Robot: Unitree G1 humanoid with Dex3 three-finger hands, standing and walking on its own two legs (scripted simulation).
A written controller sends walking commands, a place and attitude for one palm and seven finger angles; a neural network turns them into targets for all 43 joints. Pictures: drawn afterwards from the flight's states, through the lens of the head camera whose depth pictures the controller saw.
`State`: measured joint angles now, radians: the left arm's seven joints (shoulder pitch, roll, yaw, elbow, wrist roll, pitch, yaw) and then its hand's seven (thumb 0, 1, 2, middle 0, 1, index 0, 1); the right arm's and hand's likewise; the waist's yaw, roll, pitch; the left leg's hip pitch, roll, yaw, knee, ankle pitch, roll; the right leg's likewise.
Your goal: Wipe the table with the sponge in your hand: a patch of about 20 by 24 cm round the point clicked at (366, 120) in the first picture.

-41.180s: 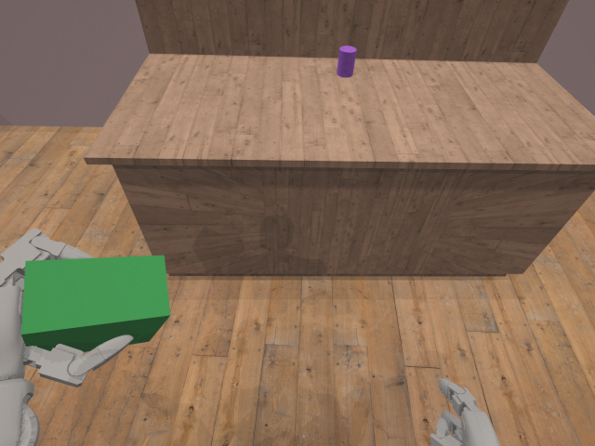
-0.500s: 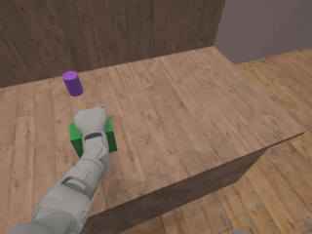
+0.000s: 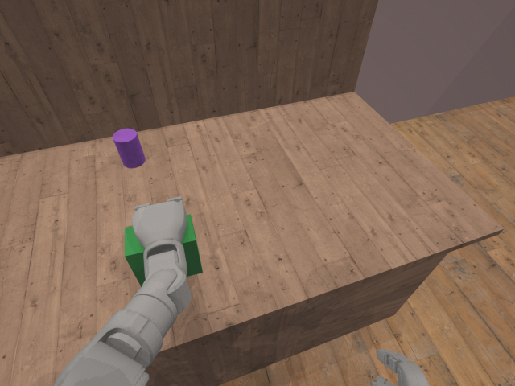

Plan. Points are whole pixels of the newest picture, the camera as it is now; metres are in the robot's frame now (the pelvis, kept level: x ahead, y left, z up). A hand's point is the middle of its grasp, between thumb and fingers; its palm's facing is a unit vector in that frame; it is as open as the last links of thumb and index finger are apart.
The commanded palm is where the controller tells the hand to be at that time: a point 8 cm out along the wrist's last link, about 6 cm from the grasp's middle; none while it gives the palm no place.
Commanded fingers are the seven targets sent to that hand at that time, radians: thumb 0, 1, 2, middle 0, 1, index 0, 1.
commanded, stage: wipe back along the middle lane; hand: left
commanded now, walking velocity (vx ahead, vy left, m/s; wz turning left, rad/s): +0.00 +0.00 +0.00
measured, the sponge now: (167, 256) +0.35 +0.21 -0.05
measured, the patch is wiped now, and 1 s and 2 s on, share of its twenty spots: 0.90 0.95 0.95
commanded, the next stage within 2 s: slide across to the third lane in 0.18 s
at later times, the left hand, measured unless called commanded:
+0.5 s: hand (173, 254) +0.33 +0.18 +0.00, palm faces -0.09 -0.02 -1.00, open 10.3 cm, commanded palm +0.30 +0.15 +0.04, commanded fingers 0.00 0.10 1.30 -1.20 -1.60 -1.20 -1.60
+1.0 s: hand (198, 248) +0.35 +0.14 +0.00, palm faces -0.07 -0.01 -1.00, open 10.3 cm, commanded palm +0.32 +0.10 +0.04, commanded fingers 0.00 0.10 1.30 -1.20 -1.60 -1.20 -1.60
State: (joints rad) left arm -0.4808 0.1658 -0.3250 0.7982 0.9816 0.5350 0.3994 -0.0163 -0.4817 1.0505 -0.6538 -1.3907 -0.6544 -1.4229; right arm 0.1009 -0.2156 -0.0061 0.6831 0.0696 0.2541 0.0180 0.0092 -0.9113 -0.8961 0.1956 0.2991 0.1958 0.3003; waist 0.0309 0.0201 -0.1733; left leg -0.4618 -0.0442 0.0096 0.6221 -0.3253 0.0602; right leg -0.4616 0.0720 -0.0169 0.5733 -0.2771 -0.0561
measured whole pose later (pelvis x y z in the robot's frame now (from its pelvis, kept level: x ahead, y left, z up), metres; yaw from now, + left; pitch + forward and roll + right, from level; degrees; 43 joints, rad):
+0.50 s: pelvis -0.01 -0.02 +0.00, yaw +0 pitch +7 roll +0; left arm -0.44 0.17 -0.36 0.75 0.96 0.55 0.35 -0.01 -0.49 1.05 -0.67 -1.37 -0.67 -1.41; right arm 0.05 -0.23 0.00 0.68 0.08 0.23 -0.01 0.01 -0.91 -0.90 0.20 0.30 0.20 0.30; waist 0.03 0.03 -0.14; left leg -0.42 -0.04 0.01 0.59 -0.29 0.04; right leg -0.43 0.08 -0.02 0.56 -0.26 -0.08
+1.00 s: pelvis -0.02 -0.02 +0.00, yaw +2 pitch +7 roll +0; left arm -0.60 0.07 -0.43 0.96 0.91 0.50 0.43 -0.01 -0.51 1.05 -0.69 -1.35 -0.69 -1.39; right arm 0.07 -0.21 -0.02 0.76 0.07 0.19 0.02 0.01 -0.91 -0.90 0.19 0.30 0.19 0.30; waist 0.03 0.04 -0.14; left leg -0.46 -0.05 -0.02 0.61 -0.29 0.04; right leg -0.46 0.07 -0.04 0.58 -0.26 -0.08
